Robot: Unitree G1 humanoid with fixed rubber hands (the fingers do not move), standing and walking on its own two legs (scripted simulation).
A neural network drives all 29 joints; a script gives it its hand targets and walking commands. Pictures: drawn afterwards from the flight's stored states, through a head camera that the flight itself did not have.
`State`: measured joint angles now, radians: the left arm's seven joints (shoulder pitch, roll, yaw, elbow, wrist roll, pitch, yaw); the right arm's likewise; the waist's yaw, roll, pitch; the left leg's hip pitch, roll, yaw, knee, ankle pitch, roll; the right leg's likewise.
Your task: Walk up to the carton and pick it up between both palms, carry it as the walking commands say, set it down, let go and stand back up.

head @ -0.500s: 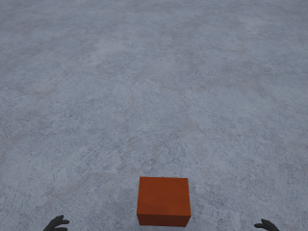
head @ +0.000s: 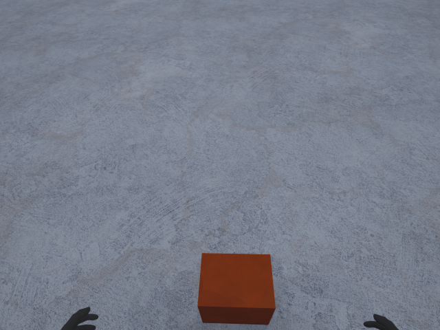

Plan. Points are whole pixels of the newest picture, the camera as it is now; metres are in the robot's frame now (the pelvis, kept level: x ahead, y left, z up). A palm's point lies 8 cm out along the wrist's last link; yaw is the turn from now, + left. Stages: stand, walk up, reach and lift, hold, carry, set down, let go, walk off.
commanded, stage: walk up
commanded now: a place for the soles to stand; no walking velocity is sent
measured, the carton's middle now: (235, 289) +0.40 -0.02 -0.65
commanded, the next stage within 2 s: reach and lift in 0.04 s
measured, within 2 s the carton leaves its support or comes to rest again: neither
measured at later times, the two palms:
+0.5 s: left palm (112, 293) +0.22 +0.25 -0.11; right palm (362, 303) +0.20 -0.27 -0.13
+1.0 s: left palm (137, 256) +0.32 +0.23 -0.16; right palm (318, 261) +0.32 -0.22 -0.18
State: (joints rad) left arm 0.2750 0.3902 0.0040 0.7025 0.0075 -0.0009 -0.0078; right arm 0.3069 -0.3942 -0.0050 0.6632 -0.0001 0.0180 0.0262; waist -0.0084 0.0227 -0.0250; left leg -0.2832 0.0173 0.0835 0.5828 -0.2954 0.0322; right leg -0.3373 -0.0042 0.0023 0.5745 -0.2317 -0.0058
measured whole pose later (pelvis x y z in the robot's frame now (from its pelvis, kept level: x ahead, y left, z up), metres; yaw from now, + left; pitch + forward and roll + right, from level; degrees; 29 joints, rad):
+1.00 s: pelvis -0.06 +0.01 -0.10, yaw +2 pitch +14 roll -1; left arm -0.61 0.30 0.01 0.66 -0.07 0.16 0.05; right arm -0.54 -0.25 -0.23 0.64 0.00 0.13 -0.01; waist 0.00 0.04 0.23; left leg -1.01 0.01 0.05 1.23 -0.47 0.02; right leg -1.04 -0.01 0.00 1.19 -0.39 -0.01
